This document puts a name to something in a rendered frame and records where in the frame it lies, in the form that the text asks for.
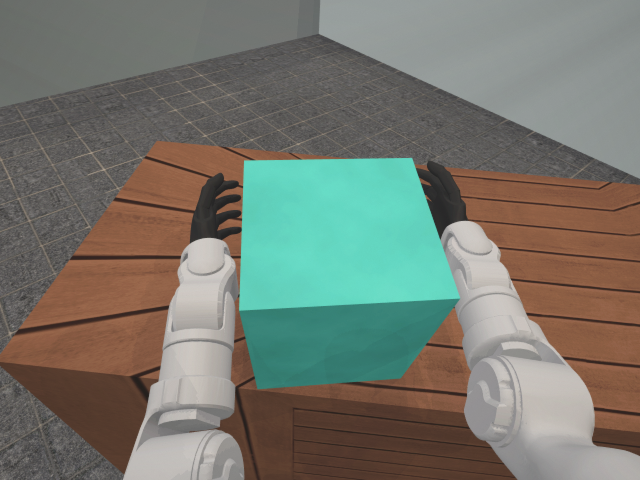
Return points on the carton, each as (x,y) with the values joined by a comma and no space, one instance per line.
(343,275)

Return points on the pedestal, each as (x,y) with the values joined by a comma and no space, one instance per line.
(92,347)

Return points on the robot left upper arm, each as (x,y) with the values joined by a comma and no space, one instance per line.
(202,455)

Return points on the robot right forearm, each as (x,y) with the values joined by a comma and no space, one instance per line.
(490,311)

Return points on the robot right upper arm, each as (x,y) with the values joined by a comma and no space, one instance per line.
(538,418)

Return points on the left robot hand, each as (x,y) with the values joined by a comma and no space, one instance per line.
(205,222)

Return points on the robot left forearm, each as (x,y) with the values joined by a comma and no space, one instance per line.
(194,391)

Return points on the right robot hand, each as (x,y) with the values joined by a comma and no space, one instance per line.
(446,205)

